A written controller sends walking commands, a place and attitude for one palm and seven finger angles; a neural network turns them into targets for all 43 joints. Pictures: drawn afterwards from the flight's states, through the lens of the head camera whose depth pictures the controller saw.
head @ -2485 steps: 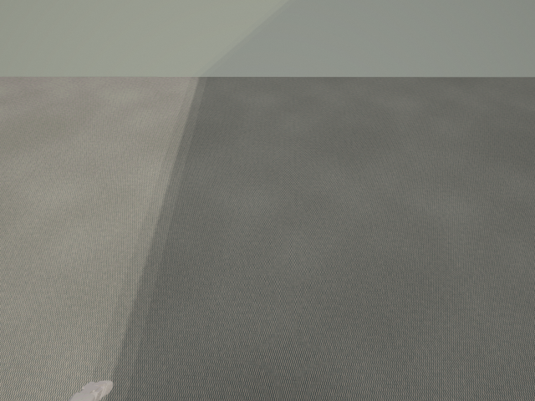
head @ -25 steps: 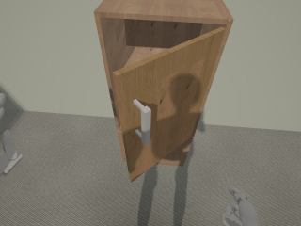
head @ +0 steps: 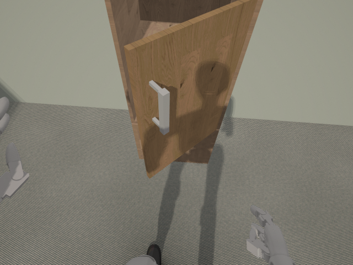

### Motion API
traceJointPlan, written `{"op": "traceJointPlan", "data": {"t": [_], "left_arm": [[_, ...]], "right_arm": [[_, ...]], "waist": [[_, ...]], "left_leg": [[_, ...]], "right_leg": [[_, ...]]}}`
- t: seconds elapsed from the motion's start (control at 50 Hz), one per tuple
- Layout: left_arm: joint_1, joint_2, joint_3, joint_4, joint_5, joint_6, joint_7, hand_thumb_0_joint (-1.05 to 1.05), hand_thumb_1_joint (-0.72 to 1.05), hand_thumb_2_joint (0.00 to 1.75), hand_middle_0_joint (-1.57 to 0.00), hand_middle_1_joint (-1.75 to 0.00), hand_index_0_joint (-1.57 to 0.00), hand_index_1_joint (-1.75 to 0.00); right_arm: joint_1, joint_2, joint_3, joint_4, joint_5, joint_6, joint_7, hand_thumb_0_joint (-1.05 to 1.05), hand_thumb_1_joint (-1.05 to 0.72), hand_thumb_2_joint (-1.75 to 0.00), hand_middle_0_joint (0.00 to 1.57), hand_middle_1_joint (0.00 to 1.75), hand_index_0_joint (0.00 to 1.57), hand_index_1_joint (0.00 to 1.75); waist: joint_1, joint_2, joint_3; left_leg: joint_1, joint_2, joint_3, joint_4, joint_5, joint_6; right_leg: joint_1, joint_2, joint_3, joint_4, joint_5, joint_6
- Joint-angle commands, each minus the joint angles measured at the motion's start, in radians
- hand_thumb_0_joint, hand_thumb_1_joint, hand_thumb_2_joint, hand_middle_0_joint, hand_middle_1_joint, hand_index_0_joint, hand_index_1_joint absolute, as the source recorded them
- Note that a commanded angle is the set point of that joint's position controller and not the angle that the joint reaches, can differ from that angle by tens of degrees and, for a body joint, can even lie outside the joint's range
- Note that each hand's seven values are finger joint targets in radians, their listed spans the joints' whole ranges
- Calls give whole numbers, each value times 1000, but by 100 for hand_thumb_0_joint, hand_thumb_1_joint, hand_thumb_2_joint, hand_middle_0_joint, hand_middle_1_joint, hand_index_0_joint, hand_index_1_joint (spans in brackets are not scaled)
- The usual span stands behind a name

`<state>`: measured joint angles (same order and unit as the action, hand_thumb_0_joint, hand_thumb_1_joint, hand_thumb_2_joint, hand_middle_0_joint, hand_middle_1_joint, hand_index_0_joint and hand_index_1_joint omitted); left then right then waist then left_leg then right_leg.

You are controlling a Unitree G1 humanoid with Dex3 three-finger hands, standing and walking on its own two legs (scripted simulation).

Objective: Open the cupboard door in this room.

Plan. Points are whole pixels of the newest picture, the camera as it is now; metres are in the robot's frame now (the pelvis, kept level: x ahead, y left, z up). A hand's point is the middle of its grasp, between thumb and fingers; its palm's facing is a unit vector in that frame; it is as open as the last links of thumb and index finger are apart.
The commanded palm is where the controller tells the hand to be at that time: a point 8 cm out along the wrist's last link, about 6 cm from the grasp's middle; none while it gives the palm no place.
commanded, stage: step back with the hand held close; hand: left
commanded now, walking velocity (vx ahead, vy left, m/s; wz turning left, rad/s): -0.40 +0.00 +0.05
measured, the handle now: (159, 109) +0.46 +0.09 +0.06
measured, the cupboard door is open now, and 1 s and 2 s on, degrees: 44 44 44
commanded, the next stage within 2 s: stop stepping back and stand still in 0.18 s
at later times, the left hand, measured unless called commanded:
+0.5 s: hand out of the picture +0.05 +0.22 +0.17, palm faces +0.35 -0.77 -0.53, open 7.4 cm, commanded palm +0.00 +0.26 +0.18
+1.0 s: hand out of the picture -0.05 +0.21 +0.19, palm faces +0.50 -0.70 -0.51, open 7.4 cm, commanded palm -0.11 +0.24 +0.18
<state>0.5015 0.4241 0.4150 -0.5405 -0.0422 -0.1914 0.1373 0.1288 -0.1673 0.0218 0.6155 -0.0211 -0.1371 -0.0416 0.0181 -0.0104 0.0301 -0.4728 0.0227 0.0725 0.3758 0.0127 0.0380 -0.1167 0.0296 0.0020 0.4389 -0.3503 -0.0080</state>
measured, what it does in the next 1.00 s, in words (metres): walks backwards: left foot, then right foot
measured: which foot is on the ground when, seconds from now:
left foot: down 0.00-0.04, up 0.06-0.22, down 0.24-0.52, up 0.54-0.80, down 0.82-1.00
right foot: down 0.00-0.26, up 0.28-0.50, down 0.52-1.00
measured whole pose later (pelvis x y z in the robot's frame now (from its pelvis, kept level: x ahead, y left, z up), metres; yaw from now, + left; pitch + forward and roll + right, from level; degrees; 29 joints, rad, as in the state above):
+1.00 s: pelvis -0.23 -0.06 +0.00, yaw +3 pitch -3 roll +1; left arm 0.55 0.45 0.45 -0.44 0.01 -0.22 0.15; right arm 0.33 -0.19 0.00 0.66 -0.01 -0.17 -0.09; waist -0.04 -0.01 -0.05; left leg -0.18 0.08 0.03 0.54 -0.32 -0.03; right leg -0.37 -0.01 -0.12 0.74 -0.41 0.00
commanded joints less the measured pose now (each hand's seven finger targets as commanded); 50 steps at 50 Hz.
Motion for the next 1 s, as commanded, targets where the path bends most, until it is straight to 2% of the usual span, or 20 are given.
{"op": "traceJointPlan", "data": {"t": [0.0, 0.06, 0.16, 0.2, 0.24, 0.36, 0.4, 0.46, 0.48, 0.5, 0.52, 0.6, 0.74, 0.76, 0.8, 0.82, 0.86, 0.94, 0.96, 0.98], "left_arm": [[88, 271, 226, -270, -40, -95, -1, 0, 90, 90, -20, -30, -20, -30], [132, 279, 266, -227, -37, -95, 3, 0, 90, 90, -20, -30, -20, -30], [77, 199, 166, -153, -6, -54, -3, 0, 90, 90, -20, -30, -20, -30], [-14, 178, 104, -172, -5, -55, 1, 0, 90, 90, -20, -30, -20, -30], [-28, 182, 94, -182, -5, -64, 5, 0, 90, 90, -20, -30, -20, -30], [117, 193, 141, -272, -3, -23, 29, 0, 90, 90, -20, -30, -20, -30], [147, 206, 172, -285, -4, -15, 40, 0, 90, 90, -20, -30, -20, -30], [115, 197, 170, -194, 15, -17, 47, 0, 90, 90, -20, -30, -20, -30], [96, 227, 182, -169, 19, -15, 45, 0, 90, 90, -20, -30, -20, -30], [53, 225, 158, -163, 15, -16, 38, 0, 90, 90, -20, -30, -20, -30], [-36, 234, 152, -184, 6, -20, 33, 0, 90, 90, -20, -30, -20, -30], [-122, 164, 85, -22, 21, -39, 8, 0, 90, 90, -20, -30, -20, -30], [-92, 158, 84, -103, 43, -56, 52, 0, 90, 90, -20, -30, -20, -30], [-71, 162, 94, -127, 39, -62, 54, 0, 90, 90, -20, -30, -20, -30], [-60, 163, 113, -212, 36, -84, 58, 0, 90, 90, -20, -30, -20, -30], [-83, 201, 140, -229, 48, -89, 60, 0, 90, 90, -20, -30, -20, -30], [-35, 214, 172, -173, 42, -94, 47, 0, 90, 90, -20, -30, -20, -30], [-15, 164, 129, -47, 41, -76, 37, 0, 90, 90, -20, -30, -20, -30], [-4, 161, 125, -7, 43, -69, 36, 0, 90, 90, -20, -30, -20, -30], [-6, 154, 107, 25, 46, -58, 32, 0, 90, 90, -20, -30, -20, -30]], "right_arm": [[-74, -150, -64, -166, 17, -9, -10, 0, -90, -90, 20, 30, 20, 30], [-117, -136, -56, -203, 65, 8, -25, 0, -90, -90, 20, 30, 20, 30], [-114, -126, -18, -158, 25, 24, -60, 0, -90, -90, 20, 30, 20, 30], [-88, -172, -35, -135, 28, 13, -75, 0, -90, -90, 20, 30, 20, 30], [-10, -191, -75, -134, 25, -10, -46, 0, -90, -90, 20, 30, 20, 30], [-10, -173, -76, -173, 27, -45, -28, 0, -90, -90, 20, 30, 20, 30], [-33, -164, -63, -197, 24, -46, -33, 0, -90, -90, 20, 30, 20, 30], [-46, -159, -61, -188, 17, -24, -38, 0, -90, -90, 20, 30, 20, 30], [-46, -150, -66, -187, 13, -14, -38, 0, -90, -90, 20, 30, 20, 30], [-52, -142, -68, -173, 15, -6, -39, 0, -90, -90, 20, 30, 20, 30], [-49, -162, -71, -140, 4, -3, -43, 0, -90, -90, 20, 30, 20, 30], [4, -150, -58, -100, 3, -16, -44, 0, -90, -90, 20, 30, 20, 30], [43, -149, -58, -105, -5, -72, -79, 0, -90, -90, 20, 30, 20, 30], [60, -160, -62, -116, -6, -75, -79, 0, -90, -90, 20, 30, 20, 30], [53, -193, -71, -147, -1, -76, -69, 0, -90, -90, 20, 30, 20, 30], [49, -176, -72, -142, 1, -83, -63, 0, -90, -90, 20, 30, 20, 30], [39, -170, -78, -104, 6, -85, -50, 0, -90, -90, 20, 30, 20, 30], [29, -178, -71, -93, 11, -79, -49, 0, -90, -90, 20, 30, 20, 30], [21, -179, -75, -95, 10, -69, -52, 0, -90, -90, 20, 30, 20, 30], [13, -168, -77, -101, 13, -60, -53, 0, -90, -90, 20, 30, 20, 30]], "waist": [[20, 6, -319], [39, -244, -238], [-19, 13, -119], [-29, 161, -140], [-1, 192, -262], [-19, 166, -216], [-14, 212, -151], [-15, 251, -63], [-19, 73, -32], [-18, -174, -1], [-21, -225, 68], [-61, -106, -19], [-26, -120, -134], [-36, -41, -134], [-31, 355, -89], [-44, 305, -40], [-48, 244, -5], [-21, 247, 51], [-2, 185, 29], [6, -5, 37]], "left_leg": [[396, 71, -73, 107, 117, -10], [42, -58, -42, 449, -429, -29], [99, -42, -11, 221, -219, -55], [341, 53, -87, 9, 414, -23], [567, 294, -294, 3, 864, 86], [268, 214, -260, -127, -42, 105], [60, 167, -232, -264, -544, 66], [-162, 71, -118, -186, -736, -10], [-99, -11, -61, 53, -647, -43], [29, -75, -70, 515, -489, -64], [-35, -49, -114, 754, -421, -70], [-18, 35, -68, 734, -266, -56], [258, -30, 63, 55, -450, 16], [306, -17, 26, -31, -484, 29], [379, 256, -388, -182, -633, 130], [341, 339, -461, -215, -539, 179], [278, 303, -377, -171, -410, 173], [-7, 206, -140, -68, -519, 97], [-99, 167, -93, 59, -594, 71], [-180, 60, -20, 316, -592, 31]], "right_leg": [[-79, -119, 52, -97, 494, -13], [2, -292, 133, -49, 1093, 14], [-30, -207, 65, 49, 1104, -45], [-137, -88, 1, 157, 796, 44], [-294, -1, 60, 382, -125, 43], [-159, -10, 6, 386, -100, 34], [-10, 9, -63, 289, -102, 22], [165, 11, -117, 69, -131, -12], [10, -86, 5, -121, -256, -53], [-322, -331, 410, -367, -486, -156], [-464, -451, 513, -424, -496, -197], [-400, -309, 232, -314, -425, -106], [-146, -240, 145, -171, -309, -91], [-163, -200, 129, -81, -295, -71], [-380, -28, -68, 347, -148, 1], [-470, -33, -80, 507, -145, 14], [-482, -76, -44, 531, -103, 18], [-95, -46, -131, 241, -49, 18], [45, -32, -115, 160, -73, 3], [74, -101, 60, 4, -156, -43]]}}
